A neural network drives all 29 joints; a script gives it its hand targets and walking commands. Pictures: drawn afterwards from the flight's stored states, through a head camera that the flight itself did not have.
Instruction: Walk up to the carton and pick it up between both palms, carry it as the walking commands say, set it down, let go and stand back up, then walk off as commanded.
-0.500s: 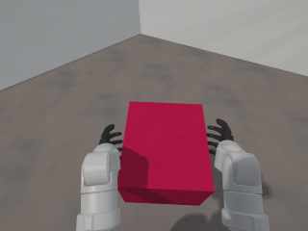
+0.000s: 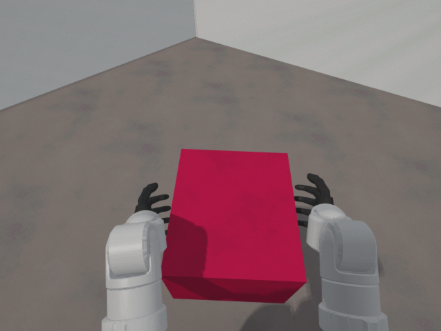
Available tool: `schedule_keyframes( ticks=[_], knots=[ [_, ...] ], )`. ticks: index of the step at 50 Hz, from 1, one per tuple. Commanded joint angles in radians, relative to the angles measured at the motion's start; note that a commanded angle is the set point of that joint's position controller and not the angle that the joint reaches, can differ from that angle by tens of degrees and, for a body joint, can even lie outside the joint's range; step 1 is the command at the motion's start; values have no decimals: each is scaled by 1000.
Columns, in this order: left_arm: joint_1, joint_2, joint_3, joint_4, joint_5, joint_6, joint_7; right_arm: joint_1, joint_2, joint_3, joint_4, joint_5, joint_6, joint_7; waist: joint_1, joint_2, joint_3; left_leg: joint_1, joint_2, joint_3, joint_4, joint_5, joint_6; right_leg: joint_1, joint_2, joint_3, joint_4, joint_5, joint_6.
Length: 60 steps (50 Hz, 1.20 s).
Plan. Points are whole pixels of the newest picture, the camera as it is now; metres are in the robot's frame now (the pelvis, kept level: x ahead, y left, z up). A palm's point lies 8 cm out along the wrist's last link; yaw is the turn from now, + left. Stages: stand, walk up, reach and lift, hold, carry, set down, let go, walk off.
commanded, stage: carry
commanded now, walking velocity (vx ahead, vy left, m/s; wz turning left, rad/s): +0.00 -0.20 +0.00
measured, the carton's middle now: (231, 224) +0.33 +0.00 +0.03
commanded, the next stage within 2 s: none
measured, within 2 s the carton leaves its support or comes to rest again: neither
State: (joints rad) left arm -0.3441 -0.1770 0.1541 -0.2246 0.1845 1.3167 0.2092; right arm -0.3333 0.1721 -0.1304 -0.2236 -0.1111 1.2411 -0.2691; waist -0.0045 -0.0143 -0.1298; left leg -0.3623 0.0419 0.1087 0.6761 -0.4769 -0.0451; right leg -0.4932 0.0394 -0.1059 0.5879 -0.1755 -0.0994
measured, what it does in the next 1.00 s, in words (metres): steps to the right: right foot, then left foot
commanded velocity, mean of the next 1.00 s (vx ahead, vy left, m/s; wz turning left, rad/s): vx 0.00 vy -0.15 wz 0.00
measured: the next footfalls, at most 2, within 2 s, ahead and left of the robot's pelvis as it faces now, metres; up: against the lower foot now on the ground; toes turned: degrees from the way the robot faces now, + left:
right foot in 0.26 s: +0.05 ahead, -0.16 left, +0.00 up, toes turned -9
left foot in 0.54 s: -0.03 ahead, +0.02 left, +0.00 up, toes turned +6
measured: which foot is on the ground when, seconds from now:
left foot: down 0.00-0.28, up 0.30-0.52, down 0.54-0.78, up 0.80-1.00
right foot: down 0.00-0.04, up 0.06-0.24, down 0.26-0.56, up 0.58-0.74, down 0.76-1.00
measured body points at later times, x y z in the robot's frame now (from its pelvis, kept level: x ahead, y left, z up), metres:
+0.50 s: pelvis -0.06 -0.09 +0.00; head -0.07 -0.09 +0.45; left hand +0.24 +0.05 +0.10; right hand +0.24 -0.25 +0.10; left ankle -0.08 +0.03 -0.70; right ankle +0.01 -0.16 -0.72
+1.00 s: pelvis -0.12 -0.19 +0.00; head -0.13 -0.19 +0.45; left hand +0.18 -0.05 +0.10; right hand +0.17 -0.35 +0.10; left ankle -0.15 -0.05 -0.68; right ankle -0.05 -0.24 -0.72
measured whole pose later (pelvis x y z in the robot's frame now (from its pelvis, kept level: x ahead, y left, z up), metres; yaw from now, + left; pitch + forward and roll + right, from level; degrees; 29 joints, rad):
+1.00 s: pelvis -0.12 -0.19 +0.00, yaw -3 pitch +2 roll +1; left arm -0.31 -0.17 0.13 -0.26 0.18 1.29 0.20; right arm -0.30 0.16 -0.11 -0.25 -0.11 1.24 -0.25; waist 0.00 0.00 -0.07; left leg -0.41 0.07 0.08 0.94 -0.52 -0.06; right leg -0.42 0.01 -0.15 0.59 -0.21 -0.11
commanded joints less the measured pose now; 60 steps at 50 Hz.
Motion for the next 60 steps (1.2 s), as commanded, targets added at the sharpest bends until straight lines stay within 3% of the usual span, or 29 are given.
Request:
schedule_keyframes(
  ticks=[1,2,3,4,5,9,12,13,15,16,19,25,27,28,29,31,32,36,38,39,40,41,43,44,47,51,54,57,60],
  knots=[
    [-334,-1027,-618,-147,-464,-68,-220,-297,1036,609,-111,418,14,293,-10,-37,-441,337,143,-92,-269,183,43,156,-187,200,-132,326,57],
    [-390,-1043,-651,-190,-476,-71,-229,-307,1044,597,-107,408,2,298,-14,217,-387,357,359,-349,-279,409,121,-16,-113,108,4,82,122],
    [-409,-1034,-657,-197,-467,-69,-233,-311,1047,599,-111,407,-1,303,-10,343,-320,351,482,-422,-271,637,205,-136,-80,62,166,-256,107],
    [-430,-1045,-654,-186,-471,-75,-235,-341,1042,602,-134,402,-5,303,-10,241,-311,344,503,-405,-251,717,246,-160,-90,104,287,-289,93],
    [-434,-1028,-651,-190,-470,-76,-235,-334,1037,608,-131,393,-5,306,-6,166,-286,333,464,-358,-229,727,227,-161,-95,121,317,-278,85],
    [-425,-1037,-654,-143,-480,-71,-238,-335,1022,587,-120,383,-7,307,-7,280,-258,205,335,-175,-207,731,123,2,-43,13,127,-215,77],
    [-383,-1015,-620,-120,-463,-67,-242,-330,1018,601,-100,385,2,309,4,204,-262,72,285,-117,-143,463,79,221,-48,-13,-97,-109,70],
    [-360,-1006,-611,-106,-456,-66,-245,-328,1007,605,-103,381,1,306,3,128,-266,23,242,-74,-74,357,45,298,-89,20,-184,-42,70],
    [-392,-1000,-622,-117,-460,-63,-247,-339,1006,612,-112,377,9,311,10,-216,-272,-222,74,48,163,-137,-26,390,-367,368,-248,222,-41],
    [-380,-1009,-621,-141,-460,-66,-248,-353,1019,627,-123,393,10,319,12,-207,-272,-189,59,13,300,-197,-14,322,-380,376,-261,171,-101],
    [-365,-1025,-612,-139,-454,-67,-254,-391,1036,663,-152,425,2,324,10,-80,-250,-168,65,-31,369,-81,1,270,-313,275,-268,-68,-109],
    [-367,-1029,-635,-171,-468,-79,-245,-381,1036,655,-167,432,1,311,15,-147,-366,-24,-3,15,-5,-58,14,407,-291,267,-190,409,-85],
    [-294,-1033,-636,-150,-457,-84,-237,-330,1027,647,-173,425,-2,315,-1,-108,-438,237,71,-9,-246,171,28,276,-255,199,-157,338,5],
    [-344,-1046,-672,-186,-470,-84,-242,-291,1035,620,-143,404,-11,316,-20,86,-395,313,250,-217,-286,248,81,113,-185,112,-46,259,88],
    [-380,-1041,-689,-198,-469,-80,-248,-283,1035,608,-119,392,-16,316,-14,297,-339,323,423,-416,-277,484,163,-44,-118,60,78,-81,127],
    [-400,-1052,-681,-204,-464,-89,-252,-363,1048,641,-184,409,-22,326,-12,204,-288,310,492,-420,-251,624,247,-132,-103,122,326,-301,106],
    [-389,-1038,-672,-196,-465,-85,-252,-348,1042,646,-168,399,-15,325,-6,165,-268,300,446,-338,-225,663,209,-127,-117,130,289,-298,91],
    [-378,-1038,-665,-153,-470,-78,-253,-355,1027,627,-165,398,-13,321,-1,284,-257,143,325,-180,-186,641,110,84,-36,-3,76,-184,86],
    [-378,-1035,-652,-158,-471,-73,-255,-353,1028,626,-162,397,-10,317,2,201,-255,26,269,-118,-133,409,66,254,-46,-12,-66,-121,76],
    [-366,-1042,-650,-150,-472,-72,-257,-337,1020,630,-174,394,-11,316,1,113,-248,-23,219,-65,-40,317,28,304,-123,70,-166,1,69],
    [-358,-1014,-643,-137,-468,-71,-260,-335,1008,628,-174,377,-7,312,4,-163,-273,-201,103,20,134,-25,-27,400,-328,339,-239,214,24],
    [-396,-1007,-636,-168,-472,-74,-258,-408,999,651,-198,398,-2,315,10,-237,-266,-223,52,4,272,-200,-29,355,-409,410,-273,197,-29],
    [-393,-1020,-630,-175,-471,-68,-258,-417,1021,669,-194,413,1,317,4,-93,-262,-205,64,-68,361,-112,-20,328,-379,348,-292,-23,-26],
    [-373,-1006,-617,-170,-459,-69,-258,-408,1039,685,-178,423,6,319,4,-99,-255,-204,68,-70,368,-58,-19,331,-350,306,-288,-72,-24],
    [-379,-1015,-611,-167,-462,-74,-259,-442,1046,693,-200,433,3,310,4,-116,-286,-160,44,-66,329,-38,-22,381,-335,301,-280,58,18],
    [-333,-1014,-624,-158,-459,-68,-251,-381,1030,676,-186,425,12,300,19,-85,-335,-116,0,-56,135,-83,1,456,-362,364,-279,212,-1],
    [-321,-1024,-624,-172,-458,-78,-246,-380,1043,675,-195,430,5,298,18,-124,-405,-10,-26,-26,-117,-4,12,508,-337,303,-233,341,19],
    [-352,-1024,-654,-197,-465,-81,-253,-379,1046,665,-199,419,-6,303,2,-39,-405,210,24,-31,-228,170,54,327,-244,158,-283,137,175],
    [-333,-1005,-632,-156,-441,-77,-253,-381,1032,659,-180,418,-5,308,9,16,-350,164,87,-100,-255,59,67,277,-186,126,-276,-36,198]
  ],
)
